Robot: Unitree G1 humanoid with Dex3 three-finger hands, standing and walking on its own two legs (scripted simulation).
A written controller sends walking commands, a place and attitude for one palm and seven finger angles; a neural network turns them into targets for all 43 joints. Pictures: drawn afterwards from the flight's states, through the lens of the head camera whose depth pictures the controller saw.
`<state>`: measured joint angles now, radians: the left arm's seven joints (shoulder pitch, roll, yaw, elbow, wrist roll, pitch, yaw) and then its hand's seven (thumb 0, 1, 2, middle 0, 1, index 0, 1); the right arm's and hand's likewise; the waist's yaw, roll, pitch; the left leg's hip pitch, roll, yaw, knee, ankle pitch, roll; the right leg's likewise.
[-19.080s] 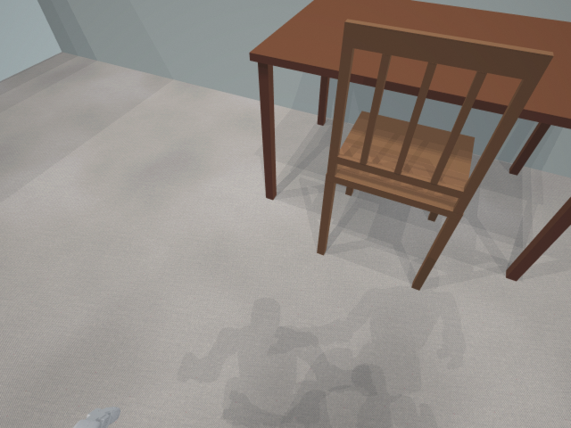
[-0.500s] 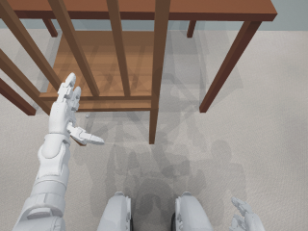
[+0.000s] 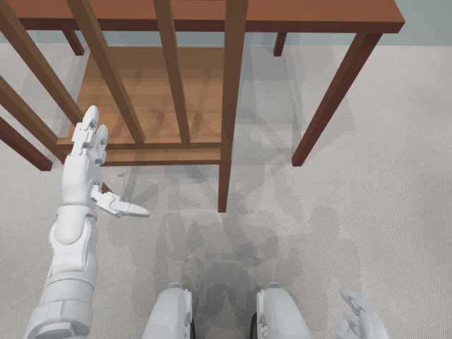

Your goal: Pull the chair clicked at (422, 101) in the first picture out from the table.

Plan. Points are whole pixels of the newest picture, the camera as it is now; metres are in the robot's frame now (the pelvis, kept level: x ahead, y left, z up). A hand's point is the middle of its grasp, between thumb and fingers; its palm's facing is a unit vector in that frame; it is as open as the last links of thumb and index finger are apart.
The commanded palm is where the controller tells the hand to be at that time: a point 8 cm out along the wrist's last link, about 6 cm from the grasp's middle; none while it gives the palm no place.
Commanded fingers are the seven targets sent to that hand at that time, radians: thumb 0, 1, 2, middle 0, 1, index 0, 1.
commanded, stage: aim the fingers beside a spindle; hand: left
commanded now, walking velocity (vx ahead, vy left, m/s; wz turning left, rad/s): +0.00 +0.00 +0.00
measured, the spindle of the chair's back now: (117, 89) +0.54 +0.20 +0.06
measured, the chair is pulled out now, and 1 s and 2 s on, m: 0.00 0.00 0.00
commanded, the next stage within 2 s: push the fingers through the gap in 0.90 s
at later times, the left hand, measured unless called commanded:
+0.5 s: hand (118, 168) +0.39 +0.19 +0.02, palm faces +0.03 -1.00 -0.07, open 16.9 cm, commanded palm +0.36 +0.23 +0.02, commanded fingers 0.00 -0.50 0.30 -0.06 -0.08 -0.06 -0.08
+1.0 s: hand (128, 175) +0.39 +0.18 +0.00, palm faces -0.01 -1.00 -0.03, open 16.9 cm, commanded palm +0.37 +0.23 +0.02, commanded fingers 0.00 -0.50 0.30 -0.06 -0.08 -0.06 -0.08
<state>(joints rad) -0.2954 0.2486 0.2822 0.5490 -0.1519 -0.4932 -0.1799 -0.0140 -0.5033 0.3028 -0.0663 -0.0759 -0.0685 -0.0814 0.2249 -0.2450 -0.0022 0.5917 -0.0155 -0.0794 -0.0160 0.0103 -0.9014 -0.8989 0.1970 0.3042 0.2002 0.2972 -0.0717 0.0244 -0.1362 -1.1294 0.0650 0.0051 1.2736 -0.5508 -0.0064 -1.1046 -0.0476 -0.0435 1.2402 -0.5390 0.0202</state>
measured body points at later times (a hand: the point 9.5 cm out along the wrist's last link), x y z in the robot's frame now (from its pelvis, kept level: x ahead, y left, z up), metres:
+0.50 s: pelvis -0.01 +0.00 +0.00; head +0.12 +0.00 +0.43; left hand +0.39 +0.24 +0.03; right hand +0.12 -0.25 -0.12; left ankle +0.02 +0.12 -0.62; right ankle +0.02 -0.14 -0.62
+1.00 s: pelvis +0.00 +0.00 +0.00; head +0.13 +0.01 +0.43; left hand +0.38 +0.23 +0.01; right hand +0.12 -0.26 -0.12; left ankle +0.02 +0.12 -0.62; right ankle +0.02 -0.14 -0.62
